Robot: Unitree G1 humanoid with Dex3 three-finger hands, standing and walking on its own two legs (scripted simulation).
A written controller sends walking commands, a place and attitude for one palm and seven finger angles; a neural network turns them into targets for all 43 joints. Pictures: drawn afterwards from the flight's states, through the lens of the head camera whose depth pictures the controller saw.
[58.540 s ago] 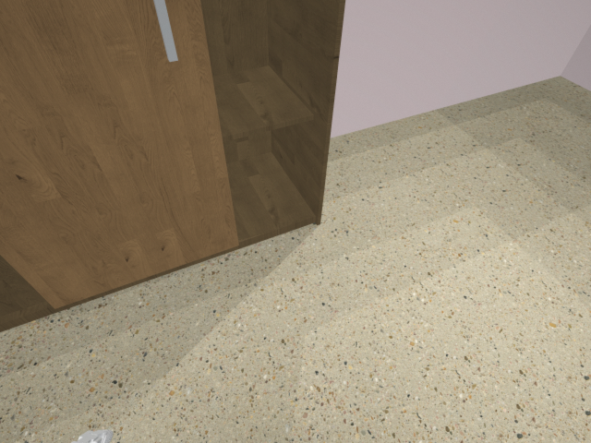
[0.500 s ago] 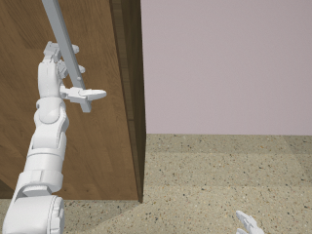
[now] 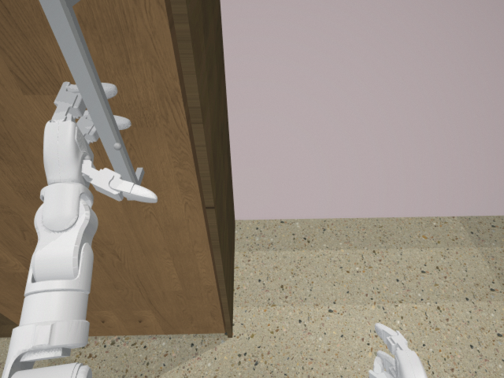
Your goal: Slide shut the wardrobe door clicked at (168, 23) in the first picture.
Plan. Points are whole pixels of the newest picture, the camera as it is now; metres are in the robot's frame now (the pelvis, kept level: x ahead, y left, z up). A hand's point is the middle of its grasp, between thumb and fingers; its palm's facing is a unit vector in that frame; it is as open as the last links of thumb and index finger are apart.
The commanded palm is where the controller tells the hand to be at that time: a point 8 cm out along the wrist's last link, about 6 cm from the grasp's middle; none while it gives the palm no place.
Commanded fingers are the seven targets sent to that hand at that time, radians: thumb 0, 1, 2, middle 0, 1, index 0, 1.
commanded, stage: slip the hand off the handle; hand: left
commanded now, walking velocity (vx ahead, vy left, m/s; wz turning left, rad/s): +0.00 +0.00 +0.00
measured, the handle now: (109, 112) +0.39 +0.24 +0.25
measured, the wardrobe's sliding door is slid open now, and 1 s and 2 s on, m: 0.00 0.00 0.00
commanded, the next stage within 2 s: draw the hand back to the body in 1.10 s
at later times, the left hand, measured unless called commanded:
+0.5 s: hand (62, 152) +0.34 +0.29 +0.22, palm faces +0.33 -0.93 -0.13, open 14.7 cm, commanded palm +0.29 +0.32 +0.22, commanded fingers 0.00 -0.55 0.20 -0.25 -1.15 -0.25 -1.15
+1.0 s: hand (45, 194) +0.27 +0.27 +0.21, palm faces +0.35 -0.93 -0.15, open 14.7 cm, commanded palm +0.21 +0.31 +0.22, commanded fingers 0.00 -0.55 0.20 -0.25 -1.15 -0.25 -1.15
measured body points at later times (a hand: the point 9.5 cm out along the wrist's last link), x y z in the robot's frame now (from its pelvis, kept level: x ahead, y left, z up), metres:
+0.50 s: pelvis +0.00 +0.01 +0.00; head +0.00 +0.00 +0.45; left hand +0.31 +0.34 +0.23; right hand +0.16 -0.23 -0.09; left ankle +0.01 +0.09 -0.73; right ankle +0.02 -0.08 -0.73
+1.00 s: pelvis +0.01 +0.01 +0.00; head -0.01 -0.01 +0.45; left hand +0.24 +0.32 +0.22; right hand +0.21 -0.20 -0.07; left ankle +0.01 +0.09 -0.73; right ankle +0.02 -0.08 -0.73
